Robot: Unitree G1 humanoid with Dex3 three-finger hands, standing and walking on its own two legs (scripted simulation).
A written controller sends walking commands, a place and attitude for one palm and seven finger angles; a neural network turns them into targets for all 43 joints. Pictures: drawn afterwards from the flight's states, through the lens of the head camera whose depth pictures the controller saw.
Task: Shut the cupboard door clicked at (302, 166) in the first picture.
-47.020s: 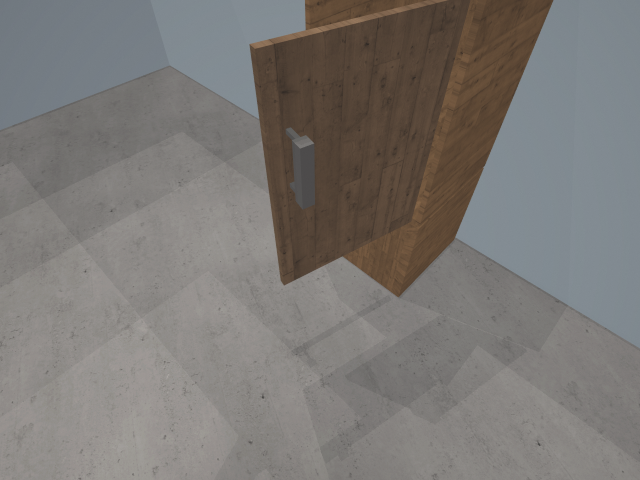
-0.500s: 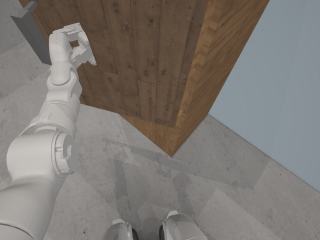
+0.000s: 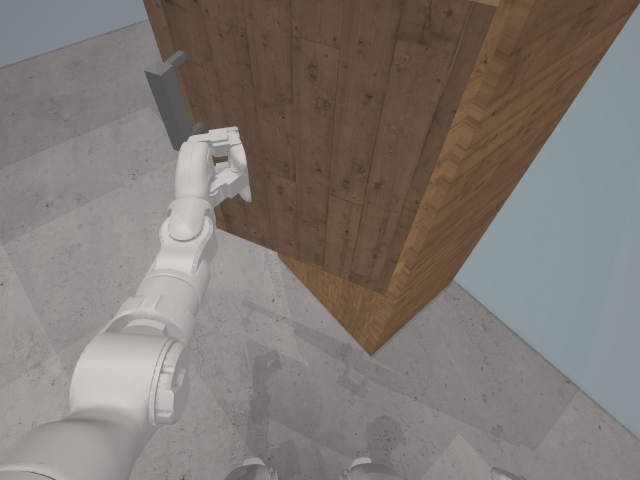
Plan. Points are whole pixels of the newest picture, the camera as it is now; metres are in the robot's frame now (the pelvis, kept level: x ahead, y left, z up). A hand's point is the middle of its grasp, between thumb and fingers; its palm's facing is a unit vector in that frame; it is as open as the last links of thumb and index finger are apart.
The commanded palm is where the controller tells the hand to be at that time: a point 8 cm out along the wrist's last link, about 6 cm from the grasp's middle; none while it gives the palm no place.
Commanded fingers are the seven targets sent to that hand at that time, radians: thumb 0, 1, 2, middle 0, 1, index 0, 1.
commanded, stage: draw the hand back to the body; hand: left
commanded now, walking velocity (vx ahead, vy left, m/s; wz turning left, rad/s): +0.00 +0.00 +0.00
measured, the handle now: (182, 102) +0.64 +0.18 +0.09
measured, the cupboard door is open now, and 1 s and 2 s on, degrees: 25 25 25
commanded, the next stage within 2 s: step back with the hand held close in 1.60 s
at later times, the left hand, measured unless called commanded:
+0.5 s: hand (160, 222) +0.37 +0.15 +0.15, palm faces -0.03 -1.00 -0.03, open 3.1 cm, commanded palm +0.33 +0.20 +0.15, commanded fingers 0.00 0.90 0.90 -1.16 -1.35 -1.16 -1.35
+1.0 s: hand out of the picture +0.25 +0.25 +0.19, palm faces +0.28 -0.91 -0.30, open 4.4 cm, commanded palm +0.20 +0.30 +0.21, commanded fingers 0.00 0.90 0.90 -0.47 -0.60 -0.47 -0.60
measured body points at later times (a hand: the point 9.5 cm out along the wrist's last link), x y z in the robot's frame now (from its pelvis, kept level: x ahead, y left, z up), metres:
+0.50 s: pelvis +0.00 +0.01 +0.03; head +0.01 +0.01 +0.48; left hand +0.36 +0.20 +0.15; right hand +0.11 -0.24 -0.08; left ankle +0.02 +0.10 -0.69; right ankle +0.00 -0.08 -0.69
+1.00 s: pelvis +0.01 +0.03 +0.06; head -0.01 +0.01 +0.51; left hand +0.23 +0.29 +0.21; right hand +0.21 -0.17 -0.03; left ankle +0.02 +0.10 -0.69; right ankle +0.00 -0.08 -0.69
